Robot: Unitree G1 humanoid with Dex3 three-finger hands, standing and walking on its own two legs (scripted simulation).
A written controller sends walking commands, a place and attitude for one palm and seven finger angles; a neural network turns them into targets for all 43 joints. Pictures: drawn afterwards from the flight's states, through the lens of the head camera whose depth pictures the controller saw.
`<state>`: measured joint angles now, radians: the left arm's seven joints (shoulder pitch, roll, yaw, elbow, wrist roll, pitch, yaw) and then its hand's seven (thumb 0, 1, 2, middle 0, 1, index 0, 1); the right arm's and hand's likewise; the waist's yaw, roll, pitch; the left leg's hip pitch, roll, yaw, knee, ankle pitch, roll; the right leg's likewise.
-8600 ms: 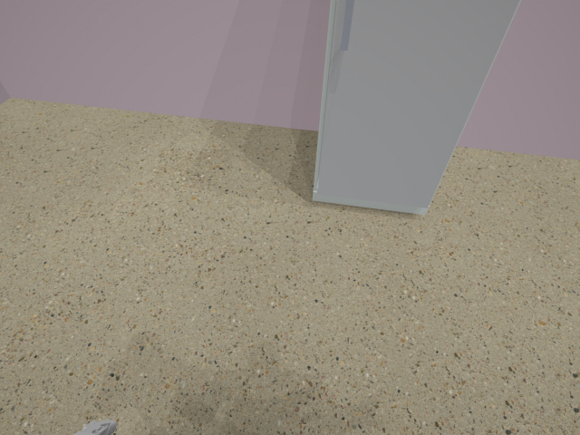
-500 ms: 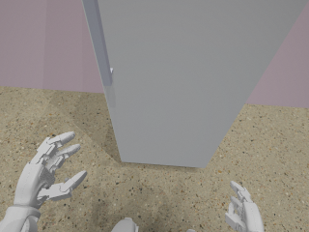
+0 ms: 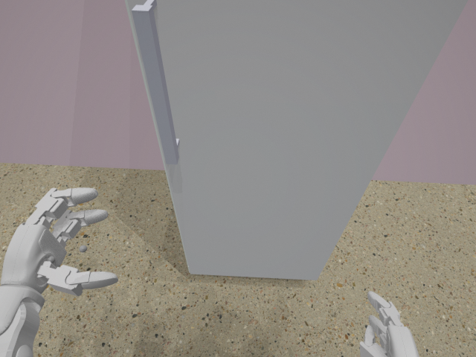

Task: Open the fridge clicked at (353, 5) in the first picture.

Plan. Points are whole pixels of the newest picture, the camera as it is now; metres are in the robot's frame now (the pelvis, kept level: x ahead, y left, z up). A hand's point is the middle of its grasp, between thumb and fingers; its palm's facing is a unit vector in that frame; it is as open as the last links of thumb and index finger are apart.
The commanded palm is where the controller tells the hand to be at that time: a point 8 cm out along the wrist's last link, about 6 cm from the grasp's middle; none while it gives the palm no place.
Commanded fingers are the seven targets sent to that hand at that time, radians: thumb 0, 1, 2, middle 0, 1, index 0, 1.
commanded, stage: raise the hand to about handle height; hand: left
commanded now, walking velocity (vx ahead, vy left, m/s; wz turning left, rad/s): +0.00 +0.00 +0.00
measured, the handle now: (163, 93) +0.51 +0.19 +0.19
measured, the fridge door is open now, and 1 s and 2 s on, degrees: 0 0 0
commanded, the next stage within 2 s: move the hooked fingers beside the handle in 0.96 s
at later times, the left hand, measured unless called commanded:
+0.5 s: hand (56, 189) +0.27 +0.28 +0.18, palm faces +0.11 -0.99 -0.06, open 14.0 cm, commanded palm +0.24 +0.31 +0.18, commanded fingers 0.00 -0.50 0.30 -0.30 -1.20 -0.30 -1.20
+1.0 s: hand (69, 191) +0.28 +0.26 +0.18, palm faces +0.11 -0.99 -0.05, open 14.0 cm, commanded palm +0.24 +0.30 +0.18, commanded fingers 0.00 -0.50 0.30 -0.30 -1.20 -0.30 -1.20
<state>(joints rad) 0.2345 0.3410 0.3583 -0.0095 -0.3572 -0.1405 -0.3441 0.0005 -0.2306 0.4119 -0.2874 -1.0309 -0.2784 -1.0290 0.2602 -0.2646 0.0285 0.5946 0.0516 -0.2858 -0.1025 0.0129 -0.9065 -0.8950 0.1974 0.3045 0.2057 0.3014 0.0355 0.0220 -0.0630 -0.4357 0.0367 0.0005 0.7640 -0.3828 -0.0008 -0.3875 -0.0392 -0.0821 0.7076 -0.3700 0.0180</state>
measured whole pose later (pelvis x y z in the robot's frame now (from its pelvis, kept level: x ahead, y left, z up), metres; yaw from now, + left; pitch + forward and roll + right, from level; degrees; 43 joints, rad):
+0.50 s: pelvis +0.00 -0.01 +0.02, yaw +0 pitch -1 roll -1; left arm -0.09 0.44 0.46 0.15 -0.34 0.09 -0.41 -0.01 -0.50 0.30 -0.31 -1.20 -0.30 -1.20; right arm 0.24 -0.26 0.08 0.62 0.07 -0.25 -0.13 0.01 -0.90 -0.89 0.20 0.30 0.21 0.30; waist 0.06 0.05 -0.02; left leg -0.26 0.03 0.00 0.58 -0.30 -0.01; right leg -0.22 -0.04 -0.09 0.54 -0.29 0.01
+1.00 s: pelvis +0.00 -0.02 +0.02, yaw +0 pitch -2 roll +0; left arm -0.07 0.42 0.46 0.16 -0.33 0.10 -0.40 -0.01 -0.50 0.30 -0.31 -1.20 -0.30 -1.20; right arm 0.24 -0.26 0.07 0.61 0.07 -0.24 -0.13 0.01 -0.91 -0.89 0.20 0.30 0.21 0.30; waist 0.05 0.05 -0.02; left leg -0.23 0.04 0.01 0.54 -0.28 -0.02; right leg -0.20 -0.03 -0.08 0.52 -0.28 0.00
